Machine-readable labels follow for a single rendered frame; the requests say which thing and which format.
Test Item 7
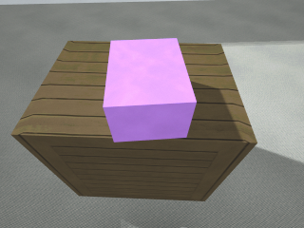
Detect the carton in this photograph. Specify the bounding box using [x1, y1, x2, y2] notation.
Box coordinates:
[103, 38, 197, 143]

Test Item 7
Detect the pedestal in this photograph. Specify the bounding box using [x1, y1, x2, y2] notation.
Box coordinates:
[11, 41, 257, 201]

